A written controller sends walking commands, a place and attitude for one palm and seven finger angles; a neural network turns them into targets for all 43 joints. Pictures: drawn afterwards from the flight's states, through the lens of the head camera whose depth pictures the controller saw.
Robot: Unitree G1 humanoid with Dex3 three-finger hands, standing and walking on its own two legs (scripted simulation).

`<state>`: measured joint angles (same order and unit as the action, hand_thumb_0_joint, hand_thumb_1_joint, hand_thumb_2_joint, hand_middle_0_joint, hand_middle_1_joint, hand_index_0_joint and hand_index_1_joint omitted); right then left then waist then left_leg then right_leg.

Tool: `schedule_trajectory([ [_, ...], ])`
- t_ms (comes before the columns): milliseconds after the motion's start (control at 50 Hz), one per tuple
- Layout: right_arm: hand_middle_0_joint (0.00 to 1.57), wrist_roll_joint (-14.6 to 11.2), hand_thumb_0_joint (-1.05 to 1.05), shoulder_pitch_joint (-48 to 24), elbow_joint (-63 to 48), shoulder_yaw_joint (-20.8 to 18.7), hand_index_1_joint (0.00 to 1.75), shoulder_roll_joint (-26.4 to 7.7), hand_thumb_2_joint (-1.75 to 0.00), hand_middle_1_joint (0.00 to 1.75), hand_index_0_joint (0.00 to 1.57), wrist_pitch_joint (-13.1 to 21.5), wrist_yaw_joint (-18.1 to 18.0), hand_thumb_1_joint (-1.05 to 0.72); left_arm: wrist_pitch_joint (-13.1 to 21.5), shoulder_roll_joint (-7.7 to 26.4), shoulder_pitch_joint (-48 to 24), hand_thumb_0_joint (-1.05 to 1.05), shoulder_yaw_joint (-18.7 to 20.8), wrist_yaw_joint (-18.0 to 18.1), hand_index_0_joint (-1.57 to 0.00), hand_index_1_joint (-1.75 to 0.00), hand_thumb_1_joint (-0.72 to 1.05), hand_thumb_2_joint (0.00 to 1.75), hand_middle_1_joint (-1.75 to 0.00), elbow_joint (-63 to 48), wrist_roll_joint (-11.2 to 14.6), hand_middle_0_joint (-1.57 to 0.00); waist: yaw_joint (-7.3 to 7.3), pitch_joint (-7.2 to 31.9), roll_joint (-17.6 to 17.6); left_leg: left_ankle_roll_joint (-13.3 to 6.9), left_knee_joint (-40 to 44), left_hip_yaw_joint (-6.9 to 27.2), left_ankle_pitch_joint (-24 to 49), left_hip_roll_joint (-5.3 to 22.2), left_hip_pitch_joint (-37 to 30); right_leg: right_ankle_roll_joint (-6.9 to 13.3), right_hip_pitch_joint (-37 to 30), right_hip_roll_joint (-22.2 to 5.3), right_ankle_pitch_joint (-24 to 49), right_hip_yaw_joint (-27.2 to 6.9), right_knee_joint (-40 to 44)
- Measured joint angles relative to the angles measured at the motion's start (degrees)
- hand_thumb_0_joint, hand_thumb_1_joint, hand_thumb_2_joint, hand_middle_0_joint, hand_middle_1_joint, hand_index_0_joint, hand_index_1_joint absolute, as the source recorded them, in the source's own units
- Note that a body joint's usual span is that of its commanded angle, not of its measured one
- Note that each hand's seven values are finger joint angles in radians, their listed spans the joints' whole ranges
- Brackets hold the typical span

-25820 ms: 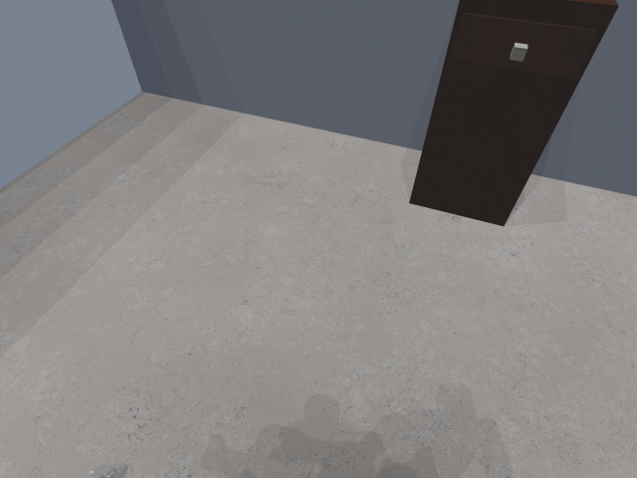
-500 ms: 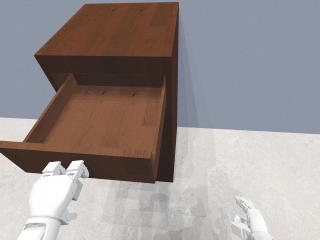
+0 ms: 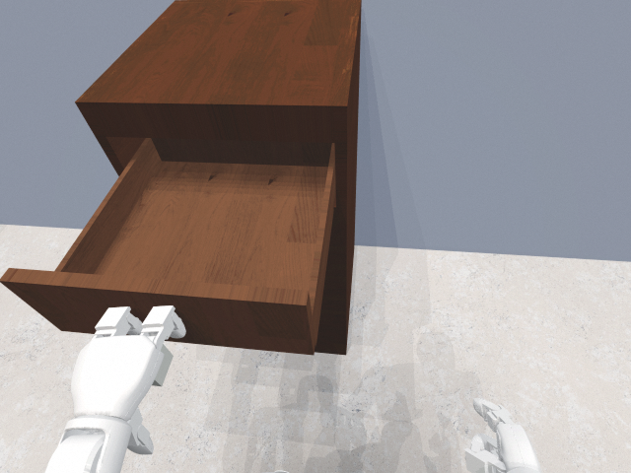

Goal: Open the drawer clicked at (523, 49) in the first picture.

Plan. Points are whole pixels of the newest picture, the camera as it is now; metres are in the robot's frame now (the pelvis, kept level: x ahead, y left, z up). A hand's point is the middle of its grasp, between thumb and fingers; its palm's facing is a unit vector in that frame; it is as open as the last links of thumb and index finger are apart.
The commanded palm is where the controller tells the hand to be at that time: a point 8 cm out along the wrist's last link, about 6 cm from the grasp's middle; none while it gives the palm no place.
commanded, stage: lift the hand off the handle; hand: left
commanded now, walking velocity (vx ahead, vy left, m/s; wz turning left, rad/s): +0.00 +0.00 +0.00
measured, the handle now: (153, 348) +0.25 +0.24 +0.03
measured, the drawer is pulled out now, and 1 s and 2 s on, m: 0.30 0.30 0.30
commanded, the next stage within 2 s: draw the hand back to the body in 1.26 s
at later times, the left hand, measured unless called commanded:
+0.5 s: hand (114, 357) +0.21 +0.25 +0.09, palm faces +0.06 -0.08 -0.99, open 13.6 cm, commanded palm +0.19 +0.25 +0.15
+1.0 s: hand (73, 328) +0.21 +0.25 +0.16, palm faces +0.10 -0.08 -0.99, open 13.8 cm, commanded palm +0.19 +0.25 +0.22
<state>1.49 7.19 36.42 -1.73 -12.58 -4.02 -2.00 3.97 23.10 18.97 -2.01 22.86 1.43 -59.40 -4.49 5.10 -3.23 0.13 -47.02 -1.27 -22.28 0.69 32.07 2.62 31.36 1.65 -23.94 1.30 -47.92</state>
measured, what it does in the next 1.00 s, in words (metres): stands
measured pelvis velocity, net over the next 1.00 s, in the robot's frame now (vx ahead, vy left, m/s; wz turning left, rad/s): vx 0.02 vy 0.01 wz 0.00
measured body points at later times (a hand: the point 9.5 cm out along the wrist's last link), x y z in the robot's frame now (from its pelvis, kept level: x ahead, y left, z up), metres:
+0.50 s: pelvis +0.01 +0.01 +0.02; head +0.01 -0.03 +0.47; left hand +0.20 +0.25 +0.14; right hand +0.23 -0.20 -0.07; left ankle +0.01 +0.12 -0.70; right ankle +0.00 -0.09 -0.70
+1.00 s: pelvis +0.02 +0.01 +0.04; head +0.01 -0.03 +0.48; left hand +0.20 +0.26 +0.21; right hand +0.24 -0.19 -0.06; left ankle +0.01 +0.12 -0.70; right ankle +0.00 -0.09 -0.70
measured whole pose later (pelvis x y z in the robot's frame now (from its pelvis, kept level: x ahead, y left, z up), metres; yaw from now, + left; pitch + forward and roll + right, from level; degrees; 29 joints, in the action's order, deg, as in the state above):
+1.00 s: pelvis +0.02 +0.01 +0.04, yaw +0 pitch -1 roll +0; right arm -0.6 6.4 33.4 1.2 -14.8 -5.4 -0.5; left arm -2.4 30.4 24.7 3.4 2.8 -26.3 -48.1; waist -6.8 1.4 -6.5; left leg -0.8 -29.2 -1.2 -15.9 0.0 12.1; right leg 1.3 10.5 1.3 -16.6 1.0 -28.2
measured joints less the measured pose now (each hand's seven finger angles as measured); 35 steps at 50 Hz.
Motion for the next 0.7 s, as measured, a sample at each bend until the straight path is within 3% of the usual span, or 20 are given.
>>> schedule_trajectory([
  [240, 0.2, -0.4, 0.01, -0.2, -0.9, 1.1, 0.3, 0.3, -0.9, 0.3, 0.21, 0.1, 0.1, -0.91, -2.5, 1.3, 2.7, 0.0, 1.2, -3.5, -0.39, -1.23, -0.49, 0.3, -1.2, -6.9, 2.6, -0.32, -0.2, -0.4, -0.7, -0.3, 3.4, -0.5, 1.0, -0.1, -4.8, -0.4, -4.8, 0.0, 1.2, -0.6, 3.5],
  [440, 0.2, -0.6, 0.01, -1.0, -1.7, 1.5, 0.3, -0.8, -0.9, 0.3, 0.2, -0.1, 0.3, -0.91, -4.2, 2.3, 2.7, 0.0, 0.6, -9.5, -0.37, -1.22, -0.49, 0.3, -1.2, -11.8, 4.1, -0.32, -1.24, -1.6, -1.1, -0.6, 7.7, -0.3, 2.5, -0.5, -9.8, -0.7, -9.9, -0.4, 2.7, -0.5, 7.9],
  [700, 0.2, -1.2, 0.01, -1.2, -2.0, 2.5, 0.3, -0.7, -0.9, 0.3, 0.2, -1.1, 1.3, -0.91, -5.5, 4.0, 2.6, 0.0, 2.0, -14.8, -0.33, -1.21, -0.49, 0.3, -1.2, -19.1, 7.0, -0.32, -2.11, -2.7, -2.2, -0.7, 13.4, -0.3, 4.7, -0.7, -15.4, -1.0, -15.7, -0.4, 5.2, -0.6, 14.2],
])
